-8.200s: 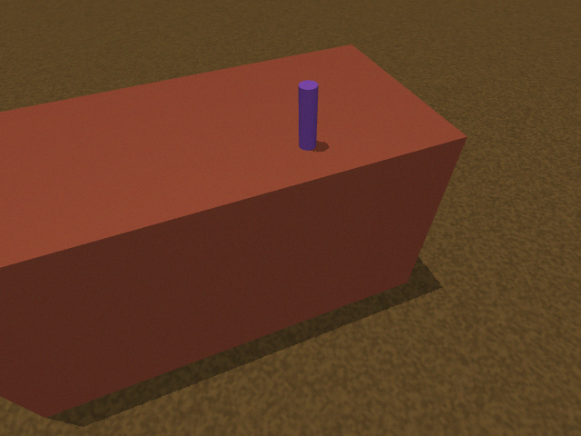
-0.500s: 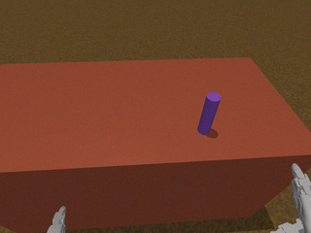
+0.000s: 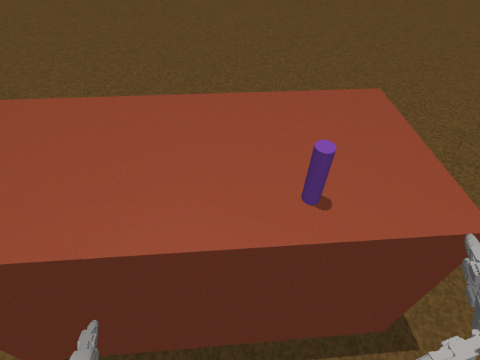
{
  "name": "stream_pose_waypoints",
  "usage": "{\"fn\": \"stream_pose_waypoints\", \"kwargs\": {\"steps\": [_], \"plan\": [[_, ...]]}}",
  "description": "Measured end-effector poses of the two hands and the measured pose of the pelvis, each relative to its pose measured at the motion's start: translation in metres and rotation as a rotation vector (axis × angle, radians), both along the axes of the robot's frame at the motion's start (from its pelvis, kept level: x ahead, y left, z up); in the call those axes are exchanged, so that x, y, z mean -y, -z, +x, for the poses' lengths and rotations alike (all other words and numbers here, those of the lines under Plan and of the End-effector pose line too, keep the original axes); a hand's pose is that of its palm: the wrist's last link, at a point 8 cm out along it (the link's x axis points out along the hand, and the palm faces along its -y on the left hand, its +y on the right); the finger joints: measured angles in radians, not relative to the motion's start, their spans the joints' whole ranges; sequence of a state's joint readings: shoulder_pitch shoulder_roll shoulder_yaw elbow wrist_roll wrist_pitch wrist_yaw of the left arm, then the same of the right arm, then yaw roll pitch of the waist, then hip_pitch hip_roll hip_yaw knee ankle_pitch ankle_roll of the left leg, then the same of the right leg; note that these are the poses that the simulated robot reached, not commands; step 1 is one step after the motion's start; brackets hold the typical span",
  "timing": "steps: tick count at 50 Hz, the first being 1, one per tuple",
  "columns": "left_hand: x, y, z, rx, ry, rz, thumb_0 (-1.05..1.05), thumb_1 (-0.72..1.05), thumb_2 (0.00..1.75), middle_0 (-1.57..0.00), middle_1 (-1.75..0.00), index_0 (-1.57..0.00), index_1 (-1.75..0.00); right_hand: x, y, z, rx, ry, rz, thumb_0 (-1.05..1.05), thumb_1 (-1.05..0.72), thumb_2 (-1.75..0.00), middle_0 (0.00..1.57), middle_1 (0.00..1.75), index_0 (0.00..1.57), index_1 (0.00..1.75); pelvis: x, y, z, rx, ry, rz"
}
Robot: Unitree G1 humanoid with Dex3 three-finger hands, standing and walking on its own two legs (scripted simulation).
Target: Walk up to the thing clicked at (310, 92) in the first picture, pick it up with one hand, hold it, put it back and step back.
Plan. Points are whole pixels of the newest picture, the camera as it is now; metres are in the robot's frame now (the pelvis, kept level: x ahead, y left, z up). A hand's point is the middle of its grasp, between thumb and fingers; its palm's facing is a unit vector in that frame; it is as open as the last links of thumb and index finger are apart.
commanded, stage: rise first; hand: right
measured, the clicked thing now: (317, 174) +0.51 -0.18 +0.01
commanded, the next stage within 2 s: go down in 0.06 s
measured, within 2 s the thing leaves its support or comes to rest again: neither
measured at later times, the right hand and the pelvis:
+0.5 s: hand (445, 278) +0.22 -0.28 +0.07, palm faces +0.33 +0.90 -0.27, open 17.5 cm; pelvis -0.01 +0.00 +0.00, yaw -1 degrees
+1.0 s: hand (437, 211) +0.33 -0.32 +0.09, palm faces +0.08 +1.00 +0.01, open 17.6 cm; pelvis +0.00 -0.01 -0.01, yaw +1 degrees
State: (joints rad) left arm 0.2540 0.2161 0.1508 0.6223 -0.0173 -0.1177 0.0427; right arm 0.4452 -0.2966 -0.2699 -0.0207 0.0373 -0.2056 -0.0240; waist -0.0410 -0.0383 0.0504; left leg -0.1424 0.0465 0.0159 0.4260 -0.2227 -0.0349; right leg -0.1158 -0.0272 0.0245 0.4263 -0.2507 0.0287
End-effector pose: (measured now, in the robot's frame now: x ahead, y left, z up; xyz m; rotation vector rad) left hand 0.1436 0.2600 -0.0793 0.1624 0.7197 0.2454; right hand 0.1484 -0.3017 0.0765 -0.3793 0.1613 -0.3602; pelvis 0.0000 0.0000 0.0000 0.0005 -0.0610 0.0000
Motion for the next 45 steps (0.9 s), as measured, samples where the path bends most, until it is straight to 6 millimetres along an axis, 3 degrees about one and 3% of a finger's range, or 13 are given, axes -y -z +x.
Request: {"fn": "stream_pose_waypoints", "kwargs": {"steps": [14,20,25,36,45], "plan": [[0.009,0.005,-0.001,-0.001,0.017,-0.019,-0.01,-0.54,0.07,-0.07,-0.06,-0.06,-0.07,-0.003,-0.018,0.001,0.104,-0.030,-0.026,-0.02,0.55,-0.05,0.06,0.06,0.06,0.05,0.001,0.001,-0.003,-0.007,-0.001,0.001],[0.001,0.002,0.002,0.012,-0.008,-0.001,-0.01,-0.54,0.06,-0.07,-0.06,-0.06,-0.07,0.010,-0.012,0.011,0.116,-0.003,0.008,-0.01,0.56,-0.05,0.05,0.06,0.06,0.05,0.001,0.003,-0.005,-0.010,0.005,0.000],[-0.002,-0.004,0.006,0.023,0.001,0.039,-0.01,-0.54,0.06,-0.07,-0.06,-0.06,-0.07,0.020,-0.012,0.037,0.161,-0.037,0.073,-0.02,0.57,-0.05,0.05,0.06,0.06,0.05,-0.001,0.003,-0.007,-0.018,0.010,0.001],[0.002,0.003,-0.006,0.003,-0.048,0.058,-0.01,-0.53,0.05,-0.06,-0.05,-0.06,-0.06,0.047,-0.029,0.123,0.163,-0.207,0.252,-0.02,0.58,-0.04,0.05,0.05,0.06,0.05,0.001,0.005,-0.008,-0.065,0.000,0.004],[-0.003,0.004,-0.020,-0.025,-0.059,0.107,-0.01,-0.54,0.05,-0.07,-0.05,-0.06,-0.06,0.069,-0.019,0.150,0.143,-0.245,0.394,-0.02,0.59,-0.04,0.04,0.06,0.05,0.05,0.007,0.008,-0.005,-0.108,-0.012,0.009]]}}
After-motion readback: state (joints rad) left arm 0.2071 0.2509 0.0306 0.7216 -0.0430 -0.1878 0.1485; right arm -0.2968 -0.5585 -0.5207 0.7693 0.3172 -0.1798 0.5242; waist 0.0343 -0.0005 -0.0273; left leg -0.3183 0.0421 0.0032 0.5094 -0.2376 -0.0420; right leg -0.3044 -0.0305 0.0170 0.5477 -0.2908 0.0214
